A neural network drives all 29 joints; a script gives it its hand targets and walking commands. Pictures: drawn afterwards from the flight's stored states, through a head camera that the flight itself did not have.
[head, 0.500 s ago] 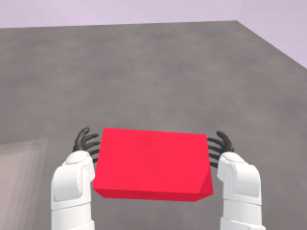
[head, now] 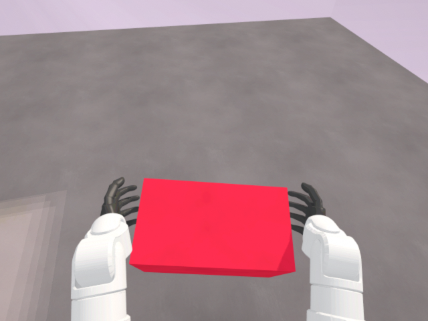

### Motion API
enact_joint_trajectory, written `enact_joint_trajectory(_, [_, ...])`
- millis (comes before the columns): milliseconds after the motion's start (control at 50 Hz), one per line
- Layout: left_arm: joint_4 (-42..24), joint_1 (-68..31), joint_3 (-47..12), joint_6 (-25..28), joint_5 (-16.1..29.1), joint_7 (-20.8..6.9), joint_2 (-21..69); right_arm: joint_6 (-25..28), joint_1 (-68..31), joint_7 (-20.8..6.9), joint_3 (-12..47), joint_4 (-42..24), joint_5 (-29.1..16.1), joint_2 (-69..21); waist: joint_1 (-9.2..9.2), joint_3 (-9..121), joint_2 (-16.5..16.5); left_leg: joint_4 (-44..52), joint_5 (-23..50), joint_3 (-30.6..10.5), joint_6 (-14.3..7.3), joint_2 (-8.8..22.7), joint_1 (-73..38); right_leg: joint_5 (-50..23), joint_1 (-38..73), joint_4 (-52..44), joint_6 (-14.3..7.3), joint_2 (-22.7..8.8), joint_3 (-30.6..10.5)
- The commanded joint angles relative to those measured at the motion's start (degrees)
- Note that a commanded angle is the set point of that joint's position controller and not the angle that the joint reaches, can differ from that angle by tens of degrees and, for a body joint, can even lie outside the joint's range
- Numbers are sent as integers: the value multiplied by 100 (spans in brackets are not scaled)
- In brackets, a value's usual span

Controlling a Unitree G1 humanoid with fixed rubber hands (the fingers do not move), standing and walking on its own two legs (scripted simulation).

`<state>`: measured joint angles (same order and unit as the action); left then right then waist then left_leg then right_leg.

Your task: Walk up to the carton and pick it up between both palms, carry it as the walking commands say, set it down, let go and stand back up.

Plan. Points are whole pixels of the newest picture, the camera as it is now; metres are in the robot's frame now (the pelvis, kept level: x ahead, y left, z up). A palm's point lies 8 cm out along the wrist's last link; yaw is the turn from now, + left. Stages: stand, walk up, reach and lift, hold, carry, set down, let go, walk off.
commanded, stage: carry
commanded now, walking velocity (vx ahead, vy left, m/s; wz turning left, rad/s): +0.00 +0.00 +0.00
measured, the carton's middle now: (211, 232) +0.30 +0.01 -0.02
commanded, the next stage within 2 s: hold in 0.50 s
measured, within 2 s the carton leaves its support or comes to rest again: neither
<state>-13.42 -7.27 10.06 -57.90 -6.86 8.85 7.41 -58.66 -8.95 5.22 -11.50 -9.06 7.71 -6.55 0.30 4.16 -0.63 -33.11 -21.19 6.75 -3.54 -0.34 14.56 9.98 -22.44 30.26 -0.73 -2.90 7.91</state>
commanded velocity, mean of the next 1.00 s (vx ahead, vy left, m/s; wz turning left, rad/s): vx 0.00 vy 0.00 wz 0.00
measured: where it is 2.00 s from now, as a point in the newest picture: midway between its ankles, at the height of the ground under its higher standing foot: outside the picture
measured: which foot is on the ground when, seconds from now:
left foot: down 0.00-1.00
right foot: down 0.00-1.00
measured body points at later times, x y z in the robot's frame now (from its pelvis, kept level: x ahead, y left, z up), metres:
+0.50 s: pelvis +0.01 +0.00 +0.00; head -0.02 +0.00 +0.45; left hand +0.28 +0.18 +0.05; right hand +0.28 -0.18 +0.04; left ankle -0.04 +0.07 -0.73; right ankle +0.06 -0.12 -0.73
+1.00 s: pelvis -0.03 -0.04 +0.01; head -0.09 -0.07 +0.45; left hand +0.27 +0.15 +0.05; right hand +0.28 -0.22 +0.03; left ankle -0.04 +0.07 -0.73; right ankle +0.06 -0.14 -0.73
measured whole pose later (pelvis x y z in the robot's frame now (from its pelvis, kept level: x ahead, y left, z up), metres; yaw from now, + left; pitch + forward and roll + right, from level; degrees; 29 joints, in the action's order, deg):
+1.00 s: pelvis -0.03 -0.04 +0.01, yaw +13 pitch -7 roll -2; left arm 30.9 -21.8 17.1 -33.9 -17.1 -3.6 5.3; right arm -39.9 -17.0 -1.8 -24.3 20.9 18.0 -5.3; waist -8.8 1.2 -4.6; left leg -29.8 -16.3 -6.2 -2.1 -2.0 6.4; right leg 7.4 -7.5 22.0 0.0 2.7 -1.4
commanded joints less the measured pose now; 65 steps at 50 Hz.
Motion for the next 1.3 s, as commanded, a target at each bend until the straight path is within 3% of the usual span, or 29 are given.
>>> enact_joint_trajectory(0, [1396, -2373, -3208, 249, 1294, -2112, 4264, 296, -2486, -1817, 3435, 867, -1514, -4361, 6, 1490, -92, 590, 1967, -689, 2, 841, -339, -1140, 886, -221, -242, -572, -627])
enact_joint_trajectory(80, [817, -3029, -3488, 779, 1461, -2125, 4543, 797, -2550, -1868, 3500, 732, -1555, -4606, -24, 1374, -220, 808, 2013, -674, 168, 884, -109, -1160, 979, -83, -171, -573, -554])
enact_joint_trajectory(100, [-478, -3507, -4145, 714, 2070, -2126, 4853, 752, -3374, -1837, 4224, -765, -2225, -4926, -14, 1346, -45, 738, 1990, -653, 163, 904, -143, -1099, 908, -183, -130, -574, -570])
enact_joint_trajectory(140, [240, -3227, -3720, 692, 1727, -2097, 4765, 728, -3208, -1825, 3829, -128, -1884, -4769, -18, 1186, -124, 880, 2090, -682, 184, 954, -104, -775, 806, -163, -93, -514, -479])
enact_joint_trajectory(180, [-687, -3362, -4229, 516, 2099, -2029, 4735, 602, -3187, -1760, 4228, -823, -2244, -4854, -13, 1263, -65, 867, 1836, -757, 118, 951, -74, -598, 930, -216, -153, -481, -523])
enact_joint_trajectory(220, [-575, -2744, -4105, 436, 2022, -2021, 4515, 506, -2555, -1720, 4266, -829, -2124, -4633, -15, 1760, 34, 517, 1906, -620, 6, 853, -265, -1202, 1151, -191, -230, -552, -512])
enact_joint_trajectory(240, [1030, -2357, -3189, 598, 1227, -2040, 4142, 634, -2199, -1740, 3392, 771, -1361, -4354, -25, 1786, 302, 498, 1957, -764, 14, 873, -160, -1440, 1302, -152, -250, -562, -565])
enact_joint_trajectory(320, [91, -2250, -3866, 478, 1721, -2034, 4334, 525, -2385, -1758, 4098, -489, -1993, -4390, -31, 1940, -179, 267, 2453, -593, 52, 790, -452, -2147, 1034, 125, -283, -602, -564])
enact_joint_trajectory(420, [1235, -2483, -3167, 774, 1059, -2039, 4003, 785, -2395, -1825, 3207, 976, -1299, -4077, -2, 1096, -350, 812, 2092, -736, 119, 987, -34, -511, 637, -71, -145, -464, -468])
enact_joint_trajectory(480, [1258, -2528, -3100, 1177, 1010, -2069, 4003, 1192, -2364, -1816, 3121, 1047, -1115, -4082, -32, 1242, -110, 584, 2266, -567, 143, 881, -145, -1209, 763, -39, -143, -540, -450])
enact_joint_trajectory(500, [2452, -2151, -2677, 1554, 863, -2101, 4346, 1639, -2036, -1811, 2849, 1599, -919, -3889, 187, 236, -442, 1246, 2774, -1506, 226, -10, 491, -1368, 2252, -425, -211, 837, -1210])
enact_joint_trajectory(520, [1949, -2256, -2987, 1852, 953, -2118, 4508, 1866, -2130, -1812, 3102, 1257, -1044, -4278, 110, 608, -621, 1213, 3508, -1581, 252, -36, 383, -1870, 2628, -417, -138, 821, -1285])
enact_joint_trajectory(560, [1306, -2066, -3491, 2183, 1182, -2246, 4704, 2097, -2646, -1843, 3924, 131, -1307, -4578, 339, 2064, 127, 1034, 4282, -1638, 235, -80, 84, -2690, 3487, -375, 41, 747, -1439])
enact_joint_trajectory(600, [1092, -2361, -3923, 2286, 1357, -2275, 5004, 2180, -2739, -1968, 4103, 33, -1343, -4651, 82, 2592, 176, 933, 4908, -1656, 333, -76, -661, -2875, 3125, -404, 98, 819, -1425])
enact_joint_trajectory(620, [1292, -2521, -4065, 2320, 1370, -2323, 4926, 2191, -2479, -1976, 3860, 255, -1158, -4510, -293, 2550, 162, 971, 4852, -1690, 326, -77, -875, -3027, 2981, -555, 110, 807, -1463])
enact_joint_trajectory(660, [1323, -2739, -4038, 2292, 1274, -2292, 4600, 2122, -2394, -1993, 3653, 527, -980, -4151, -446, 1912, 223, 1131, 4072, -1720, 356, -83, -893, -2235, 2630, -778, 113, 868, -1372])
enact_joint_trajectory(700, [2083, -2665, -3693, 2180, 1027, -2319, 4537, 2059, -2649, -2004, 3463, 753, -920, -4006, -581, 920, -16, 1378, 2642, -1668, 285, -199, -430, -1501, 2512, -934, 58, 845, -1276])
enact_joint_trajectory(720, [2233, -3348, -3792, 2222, 1021, -2437, 4402, 1982, -2506, -1936, 2874, 1253, -577, -3954, -1125, 627, -6, 1581, 1389, -1736, 213, -124, -212, -953, 2460, -1053, 47, 831, -1299])
enact_joint_trajectory(740, [2586, -3352, -3484, 2171, 878, -2477, 4321, 1925, -2782, -1956, 2790, 1484, -557, -3882, -1046, 300, 134, 1700, 893, -1811, 145, -43, 17, -553, 2478, -965, 71, 893, -1124])
enact_joint_trajectory(760, [3105, -3786, -3350, 2072, 891, -2566, 4523, 1803, -2530, -1941, 2350, 2296, -456, -4078, -1541, -147, -305, 1931, -45, -1556, 12, -147, 405, -324, 2424, -1187, -117, 919, -1049])
enact_joint_trajectory(780, [3499, -3936, -2988, 2079, 684, -2603, 4462, 1815, -2727, -1974, 2030, 2705, -368, -4011, -1427, -454, -756, 2115, -870, -1594, -33, -58, 877, 117, 2712, -1073, -146, 901, -998])
enact_joint_trajectory(860, [3757, -5007, -2424, 2524, 374, -2820, 4497, 1946, -3229, -2173, 1580, 3246, -322, -4396, -1179, -229, -1003, 2261, -1459, -1669, -139, 55, 1969, 187, 3685, -795, -33, 875, -947])
enact_joint_trajectory(1000, [5478, -5223, -489, 3039, -252, -2823, 4011, 2145, -5715, -2197, 2079, 2994, -822, -5030, 331, 423, 703, 1085, -849, -1194, -312, -281, 1408, 2455, 3190, -1200, 305, 499, -1695])
enact_joint_trajectory(1080, [6035, -5078, -65, 3219, -306, -2903, 3853, 2235, -5628, -2060, 1715, 3648, -568, -5217, 328, 599, 1345, 868, -390, -1195, -461, -219, 933, 2406, 2767, -1178, 466, 449, -1721])
enact_joint_trajectory(1120, [6148, -5049, -143, 3270, -133, -3034, 4023, 2365, -5571, -1939, 1577, 3713, -388, -5206, -27, 1001, 1475, 746, -130, -1216, -479, -201, 639, 2193, 2512, -1195, 498, 484, -1727])
enact_joint_trajectory(1160, [5740, -5613, -464, 3352, -211, -3043, 3885, 2513, -4783, -1861, 1135, 4276, -113, -5177, -476, 649, 773, 701, -26, -1228, -363, -192, 577, 1999, 2057, -1270, 358, 428, -1715])
enact_joint_trajectory(1180, [5599, -5594, -568, 3425, -203, -3085, 3939, 2653, -4790, -1878, 1242, 4231, -170, -5211, -394, 1132, 584, 709, 167, -1291, -303, -169, 419, 1722, 2028, -1171, 345, 396, -1717])
enact_joint_trajectory(1240, [4887, -5751, -1491, 3517, -40, -3011, 4338, 2957, -3453, -1823, 560, 4534, 211, -4816, -1263, 1341, -985, 915, 665, -1528, 0, -111, 790, -572, 1545, -473, 41, 478, -1306])
enact_joint_trajectory(1280, [4841, -5437, -1236, 3595, -196, -2892, 4049, 3156, -3379, -1819, 438, 4539, 287, -4579, -989, 1187, -1116, 745, 853, -1421, 198, -288, 1362, -1052, 1572, -452, -45, 370, -1400])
